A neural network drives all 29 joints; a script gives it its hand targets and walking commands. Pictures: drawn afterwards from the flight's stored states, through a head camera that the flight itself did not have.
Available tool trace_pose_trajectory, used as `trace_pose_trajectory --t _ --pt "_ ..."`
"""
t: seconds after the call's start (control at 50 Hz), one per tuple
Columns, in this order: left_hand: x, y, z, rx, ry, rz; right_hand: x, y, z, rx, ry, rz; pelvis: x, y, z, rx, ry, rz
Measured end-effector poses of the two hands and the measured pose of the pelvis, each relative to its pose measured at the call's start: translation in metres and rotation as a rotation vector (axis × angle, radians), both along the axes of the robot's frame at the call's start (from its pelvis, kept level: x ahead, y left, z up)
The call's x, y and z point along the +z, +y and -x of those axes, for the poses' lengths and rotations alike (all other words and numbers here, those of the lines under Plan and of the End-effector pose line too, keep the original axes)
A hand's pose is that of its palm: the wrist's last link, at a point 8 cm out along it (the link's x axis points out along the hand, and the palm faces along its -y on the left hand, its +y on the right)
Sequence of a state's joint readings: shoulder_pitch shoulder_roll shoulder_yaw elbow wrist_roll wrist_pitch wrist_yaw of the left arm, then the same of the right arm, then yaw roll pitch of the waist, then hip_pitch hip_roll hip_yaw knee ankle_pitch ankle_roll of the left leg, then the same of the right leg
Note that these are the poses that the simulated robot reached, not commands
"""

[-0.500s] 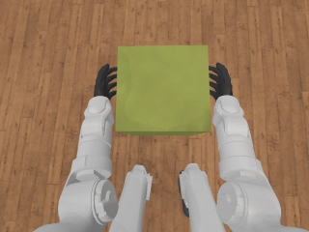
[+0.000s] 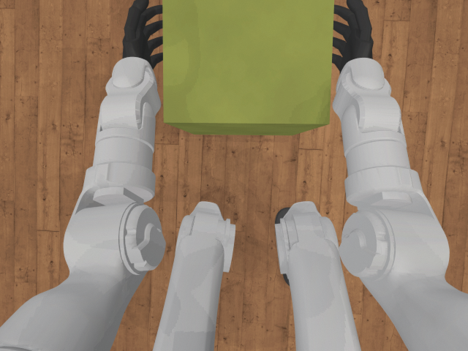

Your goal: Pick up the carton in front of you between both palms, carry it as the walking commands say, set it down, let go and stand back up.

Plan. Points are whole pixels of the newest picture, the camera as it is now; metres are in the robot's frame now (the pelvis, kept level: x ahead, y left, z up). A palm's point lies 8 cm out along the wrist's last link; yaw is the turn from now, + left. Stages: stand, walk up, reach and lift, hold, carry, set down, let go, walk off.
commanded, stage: set down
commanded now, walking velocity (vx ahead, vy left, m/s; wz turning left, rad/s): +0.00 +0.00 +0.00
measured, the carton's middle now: (245, 70) +0.53 +0.01 -0.20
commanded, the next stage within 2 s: none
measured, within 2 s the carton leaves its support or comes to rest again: rests again in 0.74 s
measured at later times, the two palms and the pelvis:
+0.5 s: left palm (161, 65) +0.55 +0.16 -0.22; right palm (333, 67) +0.54 -0.14 -0.22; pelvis +0.01 +0.01 -0.07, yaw +0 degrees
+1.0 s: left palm (163, 76) +0.54 +0.16 -0.25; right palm (332, 76) +0.53 -0.15 -0.25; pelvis +0.00 +0.00 -0.08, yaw +1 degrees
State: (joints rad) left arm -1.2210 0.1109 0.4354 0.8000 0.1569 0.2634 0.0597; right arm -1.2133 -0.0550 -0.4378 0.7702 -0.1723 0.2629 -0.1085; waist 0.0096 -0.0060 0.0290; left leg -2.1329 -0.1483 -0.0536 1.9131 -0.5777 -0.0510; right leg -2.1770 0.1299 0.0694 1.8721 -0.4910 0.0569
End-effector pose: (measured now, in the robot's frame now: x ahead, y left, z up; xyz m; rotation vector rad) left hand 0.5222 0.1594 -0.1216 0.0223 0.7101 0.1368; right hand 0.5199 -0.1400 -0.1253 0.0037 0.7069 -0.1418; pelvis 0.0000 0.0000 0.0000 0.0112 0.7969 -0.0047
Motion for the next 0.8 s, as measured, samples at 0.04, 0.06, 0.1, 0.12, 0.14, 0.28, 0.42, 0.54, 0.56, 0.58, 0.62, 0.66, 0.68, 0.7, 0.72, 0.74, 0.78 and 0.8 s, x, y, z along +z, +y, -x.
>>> trace_pose_trajectory --t 0.04,0.06,0.1,0.12,0.14,0.28,0.42,0.54,0.56,0.58,0.62,0.66,0.68,0.7,0.72,0.74,0.78,0.8 --pt "-0.013 0.000 -0.003 -0.003 0.003 -0.002 -0.013 0.000 -0.003 0.001 0.003 0.003 -0.008 0.000 0.001 0.002 -0.001 0.001" --pt "-0.020 0.000 -0.005 -0.005 0.005 -0.003 -0.020 0.000 -0.004 0.001 0.005 0.004 -0.013 0.001 0.001 0.002 -0.003 0.002" --pt "-0.034 0.000 -0.008 -0.009 0.007 -0.004 -0.034 0.000 -0.007 0.003 0.007 0.006 -0.021 0.001 0.001 0.004 -0.007 0.003" --pt "-0.041 0.000 -0.010 -0.011 0.009 -0.005 -0.041 0.000 -0.009 0.003 0.009 0.008 -0.025 0.001 0.001 0.004 -0.009 0.004" --pt "-0.048 0.000 -0.011 -0.012 0.010 -0.005 -0.048 0.000 -0.010 0.003 0.010 0.009 -0.029 0.002 0.001 0.005 -0.012 0.005" --pt "-0.092 0.000 -0.020 -0.021 0.022 0.001 -0.089 -0.001 -0.017 0.003 0.022 0.019 -0.053 0.003 -0.003 0.016 -0.061 0.012" --pt "-0.102 0.000 -0.026 -0.028 0.024 0.005 -0.097 -0.001 -0.023 -0.006 0.024 0.016 -0.064 0.005 -0.012 0.018 -0.072 0.021" --pt "-0.105 -0.002 -0.024 -0.033 0.036 0.000 -0.100 -0.003 -0.019 -0.005 0.036 0.018 -0.069 0.006 -0.011 0.020 -0.084 0.021" --pt "-0.106 -0.002 -0.022 -0.034 0.040 -0.001 -0.102 -0.003 -0.018 -0.004 0.040 0.019 -0.070 0.005 -0.010 0.020 -0.088 0.021" --pt "-0.107 -0.002 -0.021 -0.035 0.044 -0.002 -0.103 -0.003 -0.017 -0.003 0.043 0.020 -0.070 0.005 -0.010 0.021 -0.092 0.021" --pt "-0.110 -0.002 -0.018 -0.037 0.051 -0.003 -0.106 -0.004 -0.014 0.000 0.050 0.021 -0.072 0.005 -0.008 0.021 -0.102 0.020" --pt "-0.113 -0.002 -0.015 -0.040 0.057 -0.004 -0.108 -0.004 -0.012 0.003 0.056 0.022 -0.073 0.004 -0.007 0.020 -0.114 0.019" --pt "-0.114 -0.002 -0.014 -0.042 0.059 -0.004 -0.110 -0.004 -0.011 0.005 0.059 0.023 -0.073 0.004 -0.006 0.020 -0.121 0.018" --pt "-0.116 -0.002 -0.013 -0.043 0.061 -0.005 -0.111 -0.004 -0.011 0.007 0.061 0.023 -0.074 0.003 -0.005 0.021 -0.127 0.018" --pt "-0.117 -0.002 -0.012 -0.045 0.062 -0.005 -0.113 -0.004 -0.010 0.008 0.062 0.023 -0.074 0.003 -0.004 0.021 -0.133 0.017" --pt "-0.119 -0.002 -0.012 -0.047 0.064 -0.005 -0.114 -0.004 -0.010 0.010 0.064 0.024 -0.075 0.003 -0.004 0.021 -0.140 0.017" --pt "-0.121 -0.002 -0.011 -0.051 0.066 -0.006 -0.117 -0.004 -0.010 0.014 0.066 0.024 -0.076 0.002 -0.003 0.021 -0.152 0.016" --pt "-0.123 -0.002 -0.011 -0.053 0.066 -0.004 -0.118 -0.005 -0.010 0.015 0.067 0.024 -0.077 0.002 -0.003 0.021 -0.157 0.016"
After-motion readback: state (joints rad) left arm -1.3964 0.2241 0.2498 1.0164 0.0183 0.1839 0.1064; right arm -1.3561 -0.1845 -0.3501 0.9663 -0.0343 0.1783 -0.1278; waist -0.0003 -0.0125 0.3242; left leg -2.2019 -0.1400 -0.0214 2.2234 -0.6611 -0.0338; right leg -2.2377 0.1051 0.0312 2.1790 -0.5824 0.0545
